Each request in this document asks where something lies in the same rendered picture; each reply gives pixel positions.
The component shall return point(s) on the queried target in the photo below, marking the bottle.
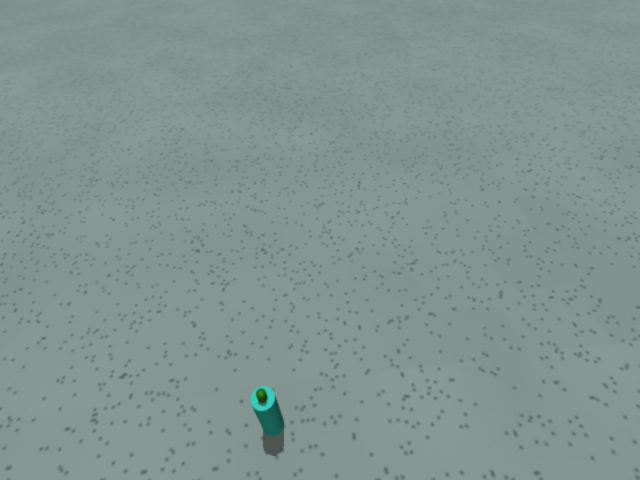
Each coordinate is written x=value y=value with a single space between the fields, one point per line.
x=265 y=405

